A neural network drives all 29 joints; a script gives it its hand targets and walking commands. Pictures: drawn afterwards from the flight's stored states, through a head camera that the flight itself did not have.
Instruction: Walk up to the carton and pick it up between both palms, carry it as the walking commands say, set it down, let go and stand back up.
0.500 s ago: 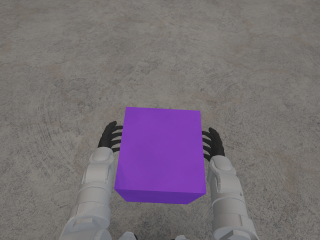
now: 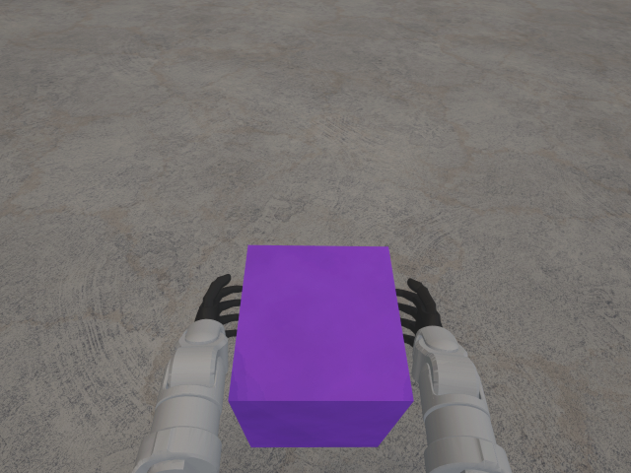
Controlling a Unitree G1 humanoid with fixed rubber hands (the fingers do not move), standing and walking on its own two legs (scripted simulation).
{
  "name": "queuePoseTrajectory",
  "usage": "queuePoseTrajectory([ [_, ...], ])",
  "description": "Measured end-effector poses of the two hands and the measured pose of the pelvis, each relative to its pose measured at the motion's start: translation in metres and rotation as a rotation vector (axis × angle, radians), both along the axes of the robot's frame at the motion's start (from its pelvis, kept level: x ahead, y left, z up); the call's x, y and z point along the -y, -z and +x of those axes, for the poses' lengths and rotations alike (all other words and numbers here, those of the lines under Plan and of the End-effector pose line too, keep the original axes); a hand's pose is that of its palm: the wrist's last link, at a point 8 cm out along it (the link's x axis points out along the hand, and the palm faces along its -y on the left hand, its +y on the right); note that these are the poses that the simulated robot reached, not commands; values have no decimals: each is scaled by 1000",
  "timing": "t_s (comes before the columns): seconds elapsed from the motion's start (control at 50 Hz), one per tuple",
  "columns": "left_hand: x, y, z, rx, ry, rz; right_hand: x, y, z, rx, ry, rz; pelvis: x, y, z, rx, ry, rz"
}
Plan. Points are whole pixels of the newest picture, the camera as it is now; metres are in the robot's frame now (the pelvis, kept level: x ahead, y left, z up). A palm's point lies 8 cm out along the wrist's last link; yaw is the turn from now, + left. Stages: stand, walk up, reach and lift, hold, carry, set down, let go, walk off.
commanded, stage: reach and lift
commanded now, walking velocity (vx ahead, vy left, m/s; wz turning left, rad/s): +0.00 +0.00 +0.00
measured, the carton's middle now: (316, 351) +0.33 -0.01 -0.06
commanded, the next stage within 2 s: hold in 1.58 s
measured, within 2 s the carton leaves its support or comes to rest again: neither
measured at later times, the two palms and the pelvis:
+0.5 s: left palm (209, 322) +0.30 +0.13 +0.06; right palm (448, 328) +0.29 -0.16 +0.07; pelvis +0.00 -0.01 +0.01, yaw +0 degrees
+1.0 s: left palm (198, 329) +0.30 +0.14 +0.06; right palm (436, 325) +0.30 -0.15 +0.06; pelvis +0.00 -0.01 +0.01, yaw +0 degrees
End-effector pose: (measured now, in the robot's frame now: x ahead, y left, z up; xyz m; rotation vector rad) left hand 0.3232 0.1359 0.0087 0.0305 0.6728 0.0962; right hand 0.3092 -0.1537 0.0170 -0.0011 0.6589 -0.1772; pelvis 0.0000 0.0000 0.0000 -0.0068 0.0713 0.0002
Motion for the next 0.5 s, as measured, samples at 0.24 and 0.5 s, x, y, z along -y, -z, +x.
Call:
queuePoseTrajectory([
  [0.24, 2, -32, -10, 13, -1, 12, 2, -30, -8, 13, -7, 2, 2, -6, 3, 123, -1, 5],
  [0.5, 10, -51, -20, 14, 7, 16, 10, -50, -20, 14, 0, 7, 8, -8, 0, 196, -4, 6],
])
